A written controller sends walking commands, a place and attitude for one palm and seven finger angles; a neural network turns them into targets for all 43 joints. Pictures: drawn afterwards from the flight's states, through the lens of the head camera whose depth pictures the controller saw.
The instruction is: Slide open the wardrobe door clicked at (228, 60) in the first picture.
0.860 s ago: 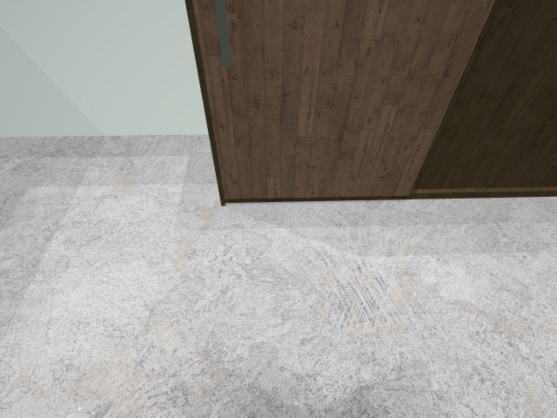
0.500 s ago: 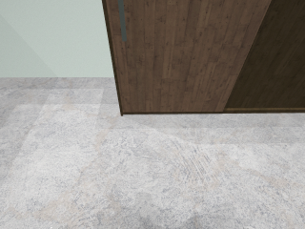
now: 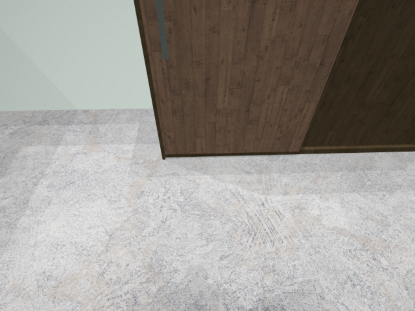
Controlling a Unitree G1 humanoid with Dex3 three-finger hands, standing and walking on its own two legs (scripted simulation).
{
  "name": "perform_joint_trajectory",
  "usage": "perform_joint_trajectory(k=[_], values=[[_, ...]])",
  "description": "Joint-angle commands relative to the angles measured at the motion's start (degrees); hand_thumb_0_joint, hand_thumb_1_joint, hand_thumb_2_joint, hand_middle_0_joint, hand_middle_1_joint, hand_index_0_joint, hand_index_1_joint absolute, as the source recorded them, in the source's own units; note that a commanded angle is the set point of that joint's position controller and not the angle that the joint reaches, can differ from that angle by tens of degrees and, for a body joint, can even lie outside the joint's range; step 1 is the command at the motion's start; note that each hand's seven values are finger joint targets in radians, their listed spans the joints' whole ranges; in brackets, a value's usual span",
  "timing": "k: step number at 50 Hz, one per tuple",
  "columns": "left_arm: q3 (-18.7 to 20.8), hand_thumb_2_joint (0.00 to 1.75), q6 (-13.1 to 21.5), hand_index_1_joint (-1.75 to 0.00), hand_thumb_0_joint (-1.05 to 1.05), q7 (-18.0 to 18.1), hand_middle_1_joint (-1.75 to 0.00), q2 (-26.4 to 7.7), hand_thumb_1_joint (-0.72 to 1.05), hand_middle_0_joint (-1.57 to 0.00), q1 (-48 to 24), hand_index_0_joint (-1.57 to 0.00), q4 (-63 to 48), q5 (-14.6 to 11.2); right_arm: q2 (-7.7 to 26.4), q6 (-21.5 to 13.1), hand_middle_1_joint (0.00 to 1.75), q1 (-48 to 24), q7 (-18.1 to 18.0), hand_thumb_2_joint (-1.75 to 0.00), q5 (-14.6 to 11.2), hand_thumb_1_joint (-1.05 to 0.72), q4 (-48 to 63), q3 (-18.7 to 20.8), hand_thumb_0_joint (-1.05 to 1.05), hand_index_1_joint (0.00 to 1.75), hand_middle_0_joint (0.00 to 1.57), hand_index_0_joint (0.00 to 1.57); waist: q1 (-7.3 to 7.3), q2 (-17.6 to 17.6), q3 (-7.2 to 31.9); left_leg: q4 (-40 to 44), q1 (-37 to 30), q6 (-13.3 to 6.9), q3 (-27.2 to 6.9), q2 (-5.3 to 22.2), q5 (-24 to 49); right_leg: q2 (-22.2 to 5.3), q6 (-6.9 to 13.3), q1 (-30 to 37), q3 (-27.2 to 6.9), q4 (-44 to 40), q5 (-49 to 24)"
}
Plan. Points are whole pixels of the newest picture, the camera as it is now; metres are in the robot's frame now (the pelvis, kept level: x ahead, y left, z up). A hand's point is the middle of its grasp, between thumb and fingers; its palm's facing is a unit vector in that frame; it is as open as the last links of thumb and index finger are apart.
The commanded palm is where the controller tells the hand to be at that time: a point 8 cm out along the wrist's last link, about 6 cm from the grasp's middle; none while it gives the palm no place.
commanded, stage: stand and wait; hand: left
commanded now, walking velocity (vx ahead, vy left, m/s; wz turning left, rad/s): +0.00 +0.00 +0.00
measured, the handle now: (161, 21) +1.14 +0.26 +0.10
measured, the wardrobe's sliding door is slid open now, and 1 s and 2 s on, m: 0.00 0.00 0.00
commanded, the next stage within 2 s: look at it before walking up in 0.34 s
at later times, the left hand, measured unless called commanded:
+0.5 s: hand out of the picture +0.06 +0.25 -0.16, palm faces -0.03 -0.94 -0.33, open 7.4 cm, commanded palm none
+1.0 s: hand out of the picture +0.08 +0.26 -0.15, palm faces -0.03 -0.94 -0.34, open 7.4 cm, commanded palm none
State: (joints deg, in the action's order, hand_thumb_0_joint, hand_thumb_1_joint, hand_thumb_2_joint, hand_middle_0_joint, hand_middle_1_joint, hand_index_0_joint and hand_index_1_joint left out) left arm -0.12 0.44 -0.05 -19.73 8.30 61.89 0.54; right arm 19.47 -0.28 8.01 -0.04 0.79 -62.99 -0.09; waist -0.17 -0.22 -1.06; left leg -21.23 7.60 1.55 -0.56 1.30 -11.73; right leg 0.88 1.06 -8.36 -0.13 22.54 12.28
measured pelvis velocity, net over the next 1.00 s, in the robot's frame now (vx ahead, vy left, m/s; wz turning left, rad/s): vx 0.00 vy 0.01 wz -0.01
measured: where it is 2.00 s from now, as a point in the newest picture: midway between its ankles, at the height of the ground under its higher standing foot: (210, 309)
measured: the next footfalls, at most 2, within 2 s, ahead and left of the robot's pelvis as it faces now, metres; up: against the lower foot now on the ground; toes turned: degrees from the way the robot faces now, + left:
right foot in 1.76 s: +0.35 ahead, -0.11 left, +0.00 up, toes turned -9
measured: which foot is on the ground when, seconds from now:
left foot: down 0.00-1.00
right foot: down 0.00-1.00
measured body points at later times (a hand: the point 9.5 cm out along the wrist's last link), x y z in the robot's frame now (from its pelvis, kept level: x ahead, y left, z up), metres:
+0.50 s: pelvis -0.01 +0.00 +0.00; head +0.00 +0.01 +0.45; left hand +0.06 +0.30 -0.13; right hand +0.06 -0.29 -0.13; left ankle +0.00 +0.14 -0.75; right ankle +0.00 -0.11 -0.75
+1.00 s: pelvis +0.00 +0.01 +0.00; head +0.01 +0.01 +0.45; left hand +0.08 +0.31 -0.13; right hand +0.09 -0.28 -0.13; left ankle +0.00 +0.14 -0.75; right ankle +0.00 -0.11 -0.75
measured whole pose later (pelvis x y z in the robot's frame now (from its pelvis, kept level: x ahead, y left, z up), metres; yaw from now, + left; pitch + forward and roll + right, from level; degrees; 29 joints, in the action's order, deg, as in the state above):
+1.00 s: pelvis +0.00 +0.01 +0.00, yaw +0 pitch -1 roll +0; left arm -0.4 0.8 0.0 -19.8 7.9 62.1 0.7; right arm 19.0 -0.7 6.3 0.1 0.6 -63.1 -0.1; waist -0.4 0.3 -1.4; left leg -19.8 7.2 0.8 0.1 0.7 -11.2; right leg 0.3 0.2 -7.9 -0.8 20.7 11.4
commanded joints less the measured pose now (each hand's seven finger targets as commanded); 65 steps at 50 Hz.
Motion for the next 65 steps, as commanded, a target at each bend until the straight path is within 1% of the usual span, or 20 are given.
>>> perform_joint_trajectory(k=[1,8,22,25,35,39,47,49,54,55,56,57,58,59,60,61,62,63,64,65], values=[[2.25,0.90,1.06,-0.30,0.00,0.68,-0.30,-11.83,0.90,-0.20,-2.69,-0.20,-3.88,0.01,11.61,-1.71,0.30,-2.85,-0.87,-0.90,-0.18,-0.90,3.39,2.09,0.00,0.30,0.20,0.20,0.08,0.23,1.54,3.53,0.70,-2.73,-4.53,5.22,4.43,-7.47,1.06,-1.04,-6.95,-4.96,-4.03],[2.35,0.90,1.11,-0.30,0.00,0.64,-0.30,-11.79,0.90,-0.20,-2.47,-0.20,-3.96,0.09,11.39,-1.63,0.30,-2.23,-0.75,-0.90,-0.14,-0.90,3.33,2.11,0.00,0.30,0.20,0.20,0.22,0.66,1.00,3.32,1.17,-2.69,-4.78,4.87,3.03,-7.58,1.18,-2.21,-7.72,-6.00,-0.82],[2.16,0.90,1.21,-0.30,0.00,0.66,-0.30,-11.60,0.90,-0.20,-1.67,-0.20,-3.67,0.09,11.38,-1.67,0.30,-1.93,-0.73,-0.90,-0.34,-0.90,2.90,2.15,0.00,0.30,0.20,0.20,0.12,-0.24,1.73,3.23,1.02,-2.71,-4.90,5.33,4.42,-7.49,1.03,-1.38,-7.20,-5.48,-3.52],[2.11,0.90,1.27,-0.30,0.00,0.67,-0.30,-11.46,0.90,-0.20,-1.61,-0.20,-3.45,0.05,11.42,-1.81,0.30,-2.00,-0.76,-0.90,-0.31,-0.90,2.81,2.17,0.00,0.30,0.20,0.20,0.19,-0.10,3.07,3.20,0.13,-2.76,-4.93,5.46,5.80,-7.59,1.00,-0.56,-6.98,-5.07,-5.37],[1.99,0.90,1.30,-0.30,0.00,0.72,-0.30,-11.47,0.90,-0.20,-1.63,-0.20,-3.30,0.05,11.63,-1.88,0.30,-2.84,-0.80,-0.90,-0.39,-0.90,2.81,2.15,0.00,0.30,0.20,0.20,0.12,-0.68,3.31,3.39,-0.69,-2.84,-5.05,5.62,7.92,-7.61,0.82,0.10,-6.48,-4.49,-8.38],[2.03,0.90,1.36,-0.30,0.00,0.76,-0.30,-11.54,0.90,-0.20,-1.80,-0.20,-3.33,0.10,11.68,-1.91,0.30,-2.98,-0.83,-0.90,-0.36,-0.90,2.96,2.24,0.00,0.30,0.20,0.20,0.24,-0.18,3.74,3.39,-1.43,-2.82,-4.78,5.76,9.50,-7.65,0.83,0.44,-6.27,-4.22,-10.42],[2.00,0.90,1.33,-0.30,0.00,0.78,-0.30,-11.75,0.90,-0.20,-2.02,-0.20,-3.47,0.15,11.74,-1.85,0.30,-3.49,-0.80,-0.90,-0.43,-0.90,3.09,2.24,0.00,0.30,0.20,0.20,0.12,0.00,2.70,3.92,-1.36,-2.83,-4.70,5.76,9.28,-7.51,0.71,0.36,-6.26,-4.59,-10.36],[2.01,0.90,1.34,-0.30,0.00,0.77,-0.30,-11.61,0.90,-0.20,-1.98,-0.20,-3.42,0.14,11.70,-1.91,0.30,-3.65,-0.81,-0.90,-0.35,-0.90,3.07,2.24,0.00,0.30,0.20,0.20,0.14,-0.60,2.99,3.99,-1.68,-2.77,-4.54,5.73,9.44,-7.57,0.71,0.43,-6.33,-4.68,-10.60],[2.06,0.90,1.41,-0.30,0.00,0.80,-0.30,-11.66,0.90,-0.20,-1.90,-0.20,-3.45,0.13,11.73,-1.99,0.30,-3.50,-0.84,-0.90,-0.39,-0.90,3.01,2.18,0.00,0.30,0.20,0.20,0.11,0.13,3.86,3.96,-2.40,-2.80,-4.50,5.83,10.84,-7.72,0.68,1.22,-6.10,-4.60,-11.96],[1.11,0.90,0.90,-0.30,0.00,0.96,-0.30,-7.08,0.90,-0.20,0.27,-0.20,-2.26,-0.02,7.10,-1.49,0.30,-1.71,-0.67,-0.90,-0.19,-0.90,2.02,1.00,0.00,0.30,0.20,0.20,0.06,0.51,4.67,3.51,-2.32,-2.21,-3.78,5.65,8.20,-7.81,0.02,1.78,-5.66,-4.75,-8.99],[0.51,0.90,0.27,-0.30,0.00,1.03,-0.30,-4.39,0.90,-0.20,2.48,-0.20,-1.44,0.13,4.04,-0.83,0.30,0.33,-0.44,-0.90,0.02,-0.90,1.19,0.31,0.00,0.30,0.20,0.20,-0.01,0.99,4.03,2.67,-1.50,-1.72,-2.96,4.99,2.30,-7.43,-0.33,1.15,-5.67,-4.48,-1.49],[0.65,0.90,-0.13,-0.30,0.00,0.87,-0.30,-4.44,0.90,-0.20,3.81,-0.20,-1.30,0.40,3.76,-0.44,0.30,1.84,-0.29,-0.90,0.20,-0.90,1.08,0.42,0.00,0.30,0.20,0.20,-0.23,1.47,2.69,1.84,0.28,-1.99,-2.95,4.18,-4.88,-7.03,-0.04,-0.01,-6.42,-4.71,7.33],[0.94,0.90,-0.42,-0.30,0.00,0.55,-0.30,-4.92,0.90,-0.20,4.71,-0.20,-1.35,0.58,3.84,-0.21,0.30,2.10,-0.14,-0.90,0.38,-0.90,1.06,0.60,0.00,0.30,0.20,0.20,-0.51,1.72,-0.50,1.49,3.62,-2.33,-2.78,3.51,-11.88,-7.15,0.42,-1.96,-7.54,-5.67,14.87],[1.28,0.90,-0.56,-0.30,0.00,0.23,-0.30,-5.27,0.90,-0.20,5.72,-0.20,-1.52,0.69,3.74,-0.07,0.30,2.43,-0.04,-0.90,0.53,-0.90,1.51,0.75,0.00,0.30,0.20,0.20,-0.79,2.76,-3.01,0.39,6.65,-2.54,-2.66,2.69,-16.26,-7.37,1.06,-3.27,-9.12,-6.59,19.86],[1.75,0.90,-0.53,-0.30,0.00,0.04,-0.30,-5.64,0.90,-0.20,6.88,-0.20,-1.71,0.82,3.28,-0.07,0.30,2.97,0.01,-0.90,0.61,-0.90,1.91,0.85,0.00,0.30,0.20,0.20,-1.17,4.99,-4.80,-2.34,10.05,-2.51,-1.70,1.60,-17.47,-8.22,2.03,-2.95,-10.99,-7.64,22.99],[2.18,0.90,-0.43,-0.30,0.00,-0.02,-0.30,-6.05,0.90,-0.20,8.58,-0.20,-1.74,0.81,2.74,-0.15,0.30,3.15,0.01,-0.90,0.63,-0.90,2.44,0.90,0.00,0.30,0.20,0.20,-1.56,7.28,-6.32,-6.50,13.12,-2.26,0.05,0.22,-16.66,-10.01,3.50,-2.41,-13.81,-9.14,25.35],[2.70,0.90,-0.23,-0.30,0.00,0.05,-0.30,-6.70,0.90,-0.20,10.42,-0.20,-1.78,0.70,2.09,-0.33,0.30,4.11,0.00,-0.90,0.63,-0.90,3.00,1.06,0.00,0.30,0.20,0.20,-1.69,8.38,-5.66,-11.00,15.01,-2.24,1.94,-0.11,-15.52,-12.73,5.29,-0.84,-16.45,-10.67,27.69],[3.21,0.90,0.17,-0.30,0.00,0.17,-0.30,-6.82,0.90,-0.20,11.67,-0.20,-1.91,0.60,1.36,-0.69,0.30,4.49,0.02,-0.90,0.61,-0.90,3.60,1.30,0.00,0.30,0.20,0.20,-1.71,9.49,-5.57,-14.21,15.86,-2.26,2.90,0.19,-13.74,-15.00,7.03,-0.14,-18.97,-11.60,27.01],[3.49,0.90,0.74,-0.30,0.00,0.32,-0.30,-6.58,0.90,-0.20,11.99,-0.20,-2.23,0.55,1.04,-1.12,0.30,5.22,0.04,-0.90,0.49,-0.90,3.92,1.42,0.00,0.30,0.20,0.20,-1.19,8.57,-5.04,-14.76,16.10,-2.29,2.87,1.16,-12.86,-16.35,8.43,0.58,-19.59,-11.04,23.49],[3.69,0.90,1.10,-0.30,0.00,0.38,-0.30,-5.87,0.90,-0.20,11.93,-0.20,-2.33,0.58,0.36,-1.58,0.30,6.13,0.11,-0.90,0.37,-0.90,3.89,1.58,0.00,0.30,0.20,0.20,-0.60,7.24,-5.23,-12.86,14.21,-2.44,3.24,1.65,-12.43,-16.30,8.80,-0.47,-17.73,-9.16,19.18]])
